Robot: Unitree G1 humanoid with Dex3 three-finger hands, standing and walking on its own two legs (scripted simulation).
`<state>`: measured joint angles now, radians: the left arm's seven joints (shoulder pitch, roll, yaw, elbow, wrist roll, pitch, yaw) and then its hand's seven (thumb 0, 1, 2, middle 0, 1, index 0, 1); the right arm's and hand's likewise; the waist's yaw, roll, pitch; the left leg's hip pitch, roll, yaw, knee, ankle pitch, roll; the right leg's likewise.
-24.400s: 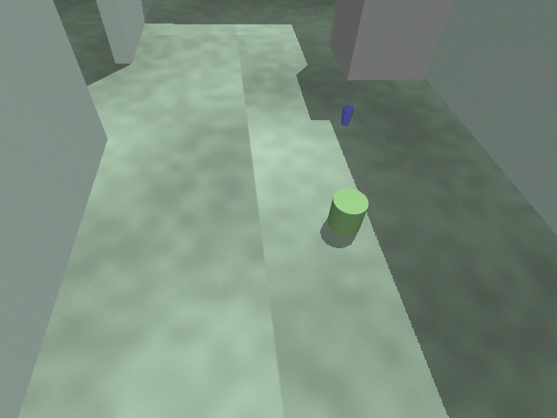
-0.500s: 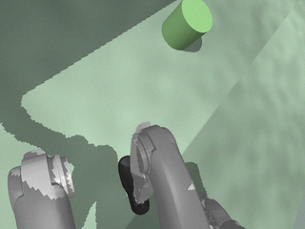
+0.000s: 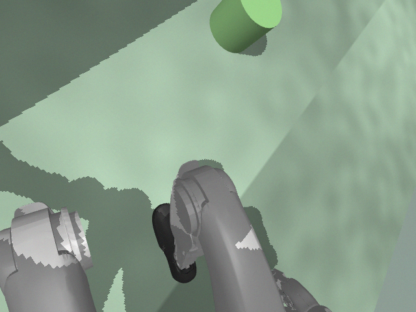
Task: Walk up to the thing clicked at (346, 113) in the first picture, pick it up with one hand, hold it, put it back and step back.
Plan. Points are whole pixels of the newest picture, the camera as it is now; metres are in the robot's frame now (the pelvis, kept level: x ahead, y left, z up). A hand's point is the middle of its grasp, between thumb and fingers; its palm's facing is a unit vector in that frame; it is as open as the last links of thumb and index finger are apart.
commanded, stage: rest palm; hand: left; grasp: from above
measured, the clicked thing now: out of the picture +0.47 +0.37 -0.26
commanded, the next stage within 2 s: close in 0.66 s
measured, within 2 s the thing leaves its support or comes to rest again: neither
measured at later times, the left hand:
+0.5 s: hand out of the picture +0.46 +0.36 -0.23, palm faces -0.45 -0.15 -0.88, open 12.8 cm
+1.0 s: hand out of the picture +0.46 +0.37 -0.22, palm faces -0.43 -0.14 -0.89, open 12.7 cm
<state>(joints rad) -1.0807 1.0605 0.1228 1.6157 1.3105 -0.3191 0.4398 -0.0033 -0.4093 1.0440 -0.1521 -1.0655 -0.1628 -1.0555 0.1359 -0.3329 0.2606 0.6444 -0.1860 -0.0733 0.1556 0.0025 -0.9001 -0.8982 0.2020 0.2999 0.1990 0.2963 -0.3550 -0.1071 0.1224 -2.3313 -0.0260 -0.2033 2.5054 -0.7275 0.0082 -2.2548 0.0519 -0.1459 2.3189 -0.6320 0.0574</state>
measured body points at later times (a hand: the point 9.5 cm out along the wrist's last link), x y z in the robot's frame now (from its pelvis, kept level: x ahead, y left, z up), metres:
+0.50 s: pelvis +0.00 +0.00 +0.00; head +0.27 +0.13 +0.33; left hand +0.48 +0.37 -0.18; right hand +0.06 -0.25 -0.07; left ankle +0.06 +0.12 -0.28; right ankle +0.12 -0.12 -0.28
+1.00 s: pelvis +0.00 +0.00 -0.01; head +0.27 +0.13 +0.32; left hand +0.48 +0.37 -0.17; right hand +0.06 -0.25 -0.06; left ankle +0.06 +0.12 -0.28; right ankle +0.12 -0.12 -0.28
